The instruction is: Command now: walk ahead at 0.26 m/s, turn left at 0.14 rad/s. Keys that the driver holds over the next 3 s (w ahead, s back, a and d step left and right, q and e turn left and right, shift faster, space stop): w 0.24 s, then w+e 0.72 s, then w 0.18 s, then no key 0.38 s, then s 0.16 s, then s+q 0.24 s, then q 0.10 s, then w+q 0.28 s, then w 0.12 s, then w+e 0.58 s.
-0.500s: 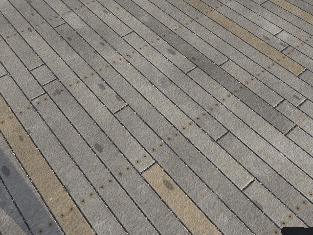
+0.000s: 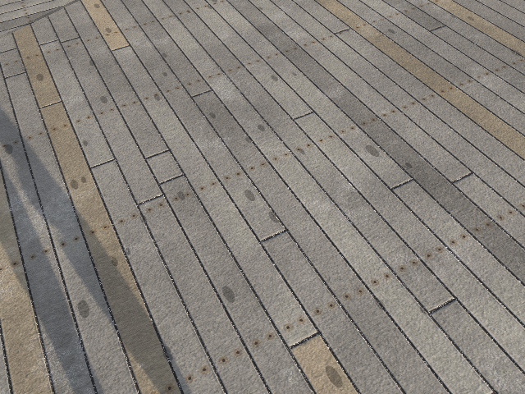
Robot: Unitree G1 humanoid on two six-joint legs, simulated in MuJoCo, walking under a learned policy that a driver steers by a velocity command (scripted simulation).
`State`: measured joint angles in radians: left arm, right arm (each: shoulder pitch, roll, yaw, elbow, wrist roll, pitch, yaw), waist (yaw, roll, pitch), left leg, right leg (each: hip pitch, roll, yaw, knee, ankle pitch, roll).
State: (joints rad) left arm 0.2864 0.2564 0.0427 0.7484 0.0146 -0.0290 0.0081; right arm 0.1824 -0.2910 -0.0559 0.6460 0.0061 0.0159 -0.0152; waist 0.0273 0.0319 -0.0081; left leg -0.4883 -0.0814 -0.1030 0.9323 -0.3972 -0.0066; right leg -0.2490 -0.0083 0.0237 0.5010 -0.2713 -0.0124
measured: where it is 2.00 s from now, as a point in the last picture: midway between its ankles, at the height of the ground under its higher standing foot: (326, 348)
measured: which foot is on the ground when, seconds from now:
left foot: up 0.00-0.26, down 0.28-0.76, up 0.78-1.00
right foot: down 0.00-0.30, up 0.32-0.76, down 0.78-1.00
